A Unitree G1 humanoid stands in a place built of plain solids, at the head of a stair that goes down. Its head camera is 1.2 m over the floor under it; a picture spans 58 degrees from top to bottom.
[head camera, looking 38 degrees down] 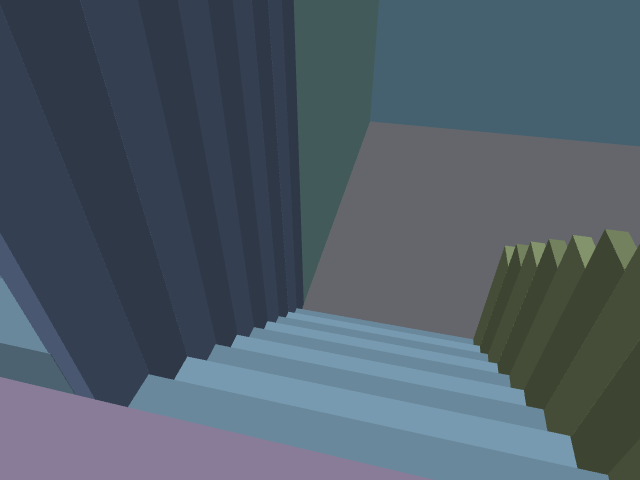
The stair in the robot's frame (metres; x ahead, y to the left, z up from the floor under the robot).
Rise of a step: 0.20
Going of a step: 0.23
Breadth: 1.57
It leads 13 degrees to the right of straight ahead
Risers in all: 10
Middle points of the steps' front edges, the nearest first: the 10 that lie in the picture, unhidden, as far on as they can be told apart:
0.57 -0.07 0.00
0.79 -0.12 -0.19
1.01 -0.18 -0.39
1.24 -0.23 -0.58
1.46 -0.28 -0.78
1.69 -0.34 -0.97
1.91 -0.39 -1.17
2.13 -0.44 -1.36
2.36 -0.50 -1.56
2.58 -0.55 -1.75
